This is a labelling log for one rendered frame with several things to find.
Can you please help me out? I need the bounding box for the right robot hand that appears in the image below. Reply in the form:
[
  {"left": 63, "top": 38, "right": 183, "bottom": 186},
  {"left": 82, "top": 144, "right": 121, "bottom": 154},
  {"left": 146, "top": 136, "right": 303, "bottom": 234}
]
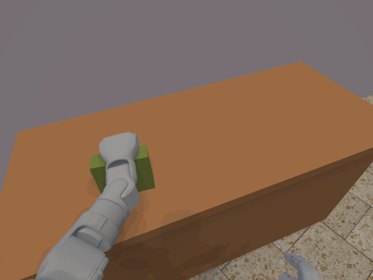
[{"left": 279, "top": 252, "right": 321, "bottom": 280}]

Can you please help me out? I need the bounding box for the sponge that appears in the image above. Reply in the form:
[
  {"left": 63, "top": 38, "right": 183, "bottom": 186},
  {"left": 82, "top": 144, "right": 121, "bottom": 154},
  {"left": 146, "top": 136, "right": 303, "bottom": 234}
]
[{"left": 90, "top": 145, "right": 155, "bottom": 193}]

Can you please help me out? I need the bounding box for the left robot hand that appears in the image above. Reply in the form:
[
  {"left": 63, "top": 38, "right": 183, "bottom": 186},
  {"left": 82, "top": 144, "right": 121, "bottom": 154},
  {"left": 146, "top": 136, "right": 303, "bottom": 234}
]
[{"left": 98, "top": 132, "right": 140, "bottom": 164}]

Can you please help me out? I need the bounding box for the table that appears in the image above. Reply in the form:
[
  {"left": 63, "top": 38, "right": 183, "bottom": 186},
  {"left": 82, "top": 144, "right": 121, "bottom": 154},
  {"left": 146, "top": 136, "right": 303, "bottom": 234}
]
[{"left": 0, "top": 61, "right": 373, "bottom": 280}]

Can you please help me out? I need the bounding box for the robot left forearm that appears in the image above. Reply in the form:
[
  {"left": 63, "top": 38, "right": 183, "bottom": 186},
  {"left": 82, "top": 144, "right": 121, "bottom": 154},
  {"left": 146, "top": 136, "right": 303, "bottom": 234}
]
[{"left": 36, "top": 156, "right": 140, "bottom": 279}]

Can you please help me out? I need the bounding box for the robot left upper arm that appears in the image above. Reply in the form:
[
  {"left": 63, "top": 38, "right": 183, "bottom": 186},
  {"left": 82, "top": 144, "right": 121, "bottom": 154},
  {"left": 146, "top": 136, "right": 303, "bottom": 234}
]
[{"left": 29, "top": 235, "right": 108, "bottom": 280}]

